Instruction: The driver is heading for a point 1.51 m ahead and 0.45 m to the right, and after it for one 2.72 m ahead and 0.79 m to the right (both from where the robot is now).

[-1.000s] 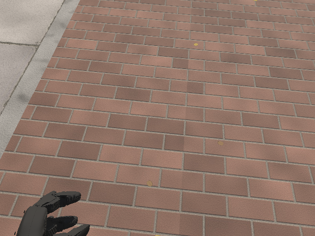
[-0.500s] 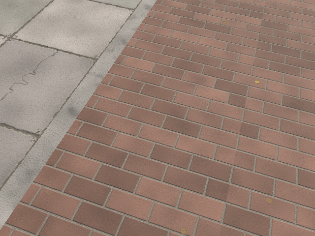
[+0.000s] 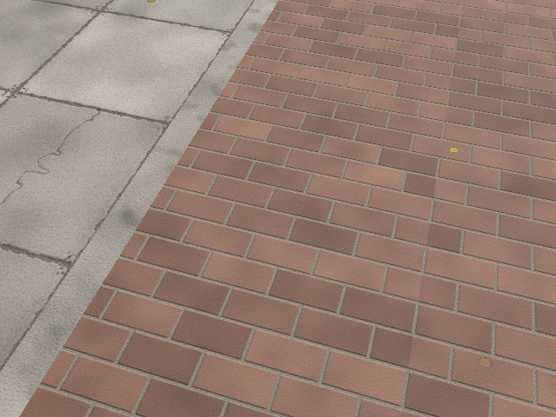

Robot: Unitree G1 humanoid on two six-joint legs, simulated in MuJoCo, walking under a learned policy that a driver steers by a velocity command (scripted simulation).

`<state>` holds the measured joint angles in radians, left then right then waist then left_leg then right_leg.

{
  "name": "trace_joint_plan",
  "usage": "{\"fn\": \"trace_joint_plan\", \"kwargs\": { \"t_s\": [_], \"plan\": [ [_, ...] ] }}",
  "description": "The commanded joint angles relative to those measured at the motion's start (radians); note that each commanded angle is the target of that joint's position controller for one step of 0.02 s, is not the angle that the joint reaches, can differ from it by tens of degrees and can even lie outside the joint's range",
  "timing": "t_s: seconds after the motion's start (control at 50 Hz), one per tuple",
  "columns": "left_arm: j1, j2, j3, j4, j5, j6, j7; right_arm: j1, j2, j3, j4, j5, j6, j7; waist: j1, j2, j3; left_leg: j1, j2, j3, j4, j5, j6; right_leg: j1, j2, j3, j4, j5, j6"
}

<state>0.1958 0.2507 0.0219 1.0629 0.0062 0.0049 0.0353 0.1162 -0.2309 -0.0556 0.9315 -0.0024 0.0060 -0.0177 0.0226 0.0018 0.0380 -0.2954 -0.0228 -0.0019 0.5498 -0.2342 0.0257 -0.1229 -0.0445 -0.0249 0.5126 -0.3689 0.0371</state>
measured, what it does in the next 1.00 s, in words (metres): stands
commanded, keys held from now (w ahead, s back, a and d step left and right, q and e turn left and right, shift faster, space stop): no key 1.00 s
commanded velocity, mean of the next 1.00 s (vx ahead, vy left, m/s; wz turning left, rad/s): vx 0.00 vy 0.00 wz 0.00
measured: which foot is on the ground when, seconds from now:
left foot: down 0.00-1.00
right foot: down 0.00-1.00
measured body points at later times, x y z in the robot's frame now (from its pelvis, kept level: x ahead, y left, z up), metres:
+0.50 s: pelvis -0.01 -0.01 +0.00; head +0.00 -0.01 +0.45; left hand -0.02 +0.23 -0.15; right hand +0.07 -0.26 -0.15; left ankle +0.04 +0.10 -0.73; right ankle -0.06 -0.14 -0.73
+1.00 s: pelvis -0.01 -0.02 +0.00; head +0.01 -0.02 +0.45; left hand -0.04 +0.21 -0.15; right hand +0.04 -0.27 -0.15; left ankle +0.04 +0.10 -0.73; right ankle -0.06 -0.14 -0.73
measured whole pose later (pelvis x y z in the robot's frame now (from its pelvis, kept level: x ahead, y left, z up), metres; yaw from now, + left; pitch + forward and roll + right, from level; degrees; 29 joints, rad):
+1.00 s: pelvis -0.01 -0.02 +0.00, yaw +0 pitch -1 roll +0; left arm 0.36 0.17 0.00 1.09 0.00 -0.02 0.04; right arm 0.15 -0.20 -0.03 1.13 0.01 0.02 -0.04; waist 0.00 0.00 0.03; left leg -0.29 0.00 -0.02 0.51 -0.20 -0.01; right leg -0.13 -0.02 -0.04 0.49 -0.35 0.01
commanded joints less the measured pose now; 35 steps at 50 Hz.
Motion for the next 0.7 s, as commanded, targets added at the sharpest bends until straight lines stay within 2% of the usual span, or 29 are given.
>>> {"fn": "trace_joint_plan", "kwargs": {
  "t_s": [0.02,0.28,0.7],
  "plan": [
    [0.040,0.104,0.015,-0.015,0.001,-0.009,0.005,-0.030,-0.108,-0.020,-0.029,0.001,-0.008,-0.007,-0.001,0.009,-0.042,0.129,0.067,-0.069,-0.078,0.221,0.047,-0.122,-0.011,0.006,-0.092,0.122,-0.022],
    [0.117,0.064,0.002,0.011,0.002,-0.023,0.007,-0.022,-0.095,-0.011,0.061,0.003,0.001,-0.015,-0.013,0.001,-0.005,0.122,0.055,-0.056,-0.098,0.127,0.029,-0.160,-0.003,0.005,-0.120,0.065,-0.029],
    [0.219,0.021,-0.005,0.019,0.000,-0.031,0.009,0.022,-0.075,0.003,0.150,0.006,0.006,-0.022,-0.021,-0.006,0.007,0.122,0.050,-0.045,-0.099,0.162,0.017,-0.164,0.005,0.006,-0.136,0.100,-0.040]
  ]
}}
Velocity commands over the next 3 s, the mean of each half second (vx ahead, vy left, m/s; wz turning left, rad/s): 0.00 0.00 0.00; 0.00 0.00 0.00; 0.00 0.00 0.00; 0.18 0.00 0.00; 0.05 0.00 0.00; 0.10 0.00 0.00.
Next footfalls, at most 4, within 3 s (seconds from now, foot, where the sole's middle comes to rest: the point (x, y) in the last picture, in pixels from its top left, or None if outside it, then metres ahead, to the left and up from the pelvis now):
2.08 right None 0.23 -0.11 -0.77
2.92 left None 0.23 0.11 -0.77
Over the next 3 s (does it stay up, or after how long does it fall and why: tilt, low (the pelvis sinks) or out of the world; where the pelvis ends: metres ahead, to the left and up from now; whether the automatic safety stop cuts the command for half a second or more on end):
stays up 0.20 -0.02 0.00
